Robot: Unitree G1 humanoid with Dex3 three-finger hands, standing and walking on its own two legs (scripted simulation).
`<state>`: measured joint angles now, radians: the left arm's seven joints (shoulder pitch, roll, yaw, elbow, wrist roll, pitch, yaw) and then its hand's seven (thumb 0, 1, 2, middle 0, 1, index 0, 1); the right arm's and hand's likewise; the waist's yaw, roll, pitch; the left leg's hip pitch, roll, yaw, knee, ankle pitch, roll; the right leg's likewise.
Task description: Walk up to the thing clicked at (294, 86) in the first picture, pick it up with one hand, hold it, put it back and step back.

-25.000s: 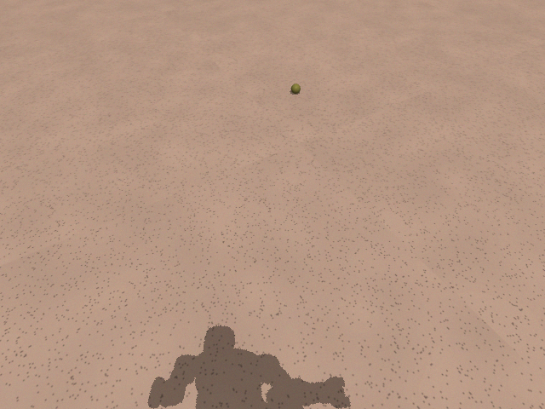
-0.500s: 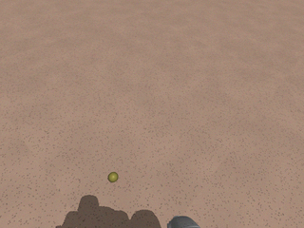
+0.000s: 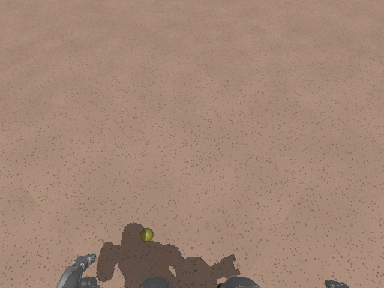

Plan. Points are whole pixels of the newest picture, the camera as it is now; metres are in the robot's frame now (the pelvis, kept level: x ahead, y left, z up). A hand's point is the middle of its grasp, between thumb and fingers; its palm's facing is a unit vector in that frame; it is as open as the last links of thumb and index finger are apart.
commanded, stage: walk up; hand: left
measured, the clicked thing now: (146, 234) +0.41 +0.25 -0.73
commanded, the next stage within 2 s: stand in 1.68 s
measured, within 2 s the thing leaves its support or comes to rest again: neither
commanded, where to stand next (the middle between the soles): +0.05 -0.02 m, yaw +5 degrees
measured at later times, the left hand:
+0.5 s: hand out of the picture +0.05 +0.24 -0.16, palm faces -0.05 -0.92 -0.38, open 7.4 cm
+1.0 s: hand out of the picture +0.06 +0.24 -0.13, palm faces +0.02 -0.94 -0.35, open 7.4 cm
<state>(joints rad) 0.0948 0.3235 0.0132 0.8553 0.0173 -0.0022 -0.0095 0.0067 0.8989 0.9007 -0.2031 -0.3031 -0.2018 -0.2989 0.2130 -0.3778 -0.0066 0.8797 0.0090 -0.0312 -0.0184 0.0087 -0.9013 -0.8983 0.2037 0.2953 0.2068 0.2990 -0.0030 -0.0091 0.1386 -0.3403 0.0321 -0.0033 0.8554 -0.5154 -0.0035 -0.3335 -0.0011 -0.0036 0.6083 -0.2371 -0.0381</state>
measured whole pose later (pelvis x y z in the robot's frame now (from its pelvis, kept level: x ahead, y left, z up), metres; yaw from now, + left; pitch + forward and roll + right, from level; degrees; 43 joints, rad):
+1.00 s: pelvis -0.03 -0.02 +0.01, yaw +1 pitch -3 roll -1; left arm 0.09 0.37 0.02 1.09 0.01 -0.02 -0.01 0.01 0.90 0.90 -0.20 -0.30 -0.20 -0.30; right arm 0.12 -0.36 0.00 1.09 -0.01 0.00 0.02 0.01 -0.90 -0.90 0.20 0.30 0.21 0.30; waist 0.00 0.00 0.05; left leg -0.20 0.02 -0.06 0.45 -0.20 -0.03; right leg -0.11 -0.03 0.01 0.42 -0.25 0.04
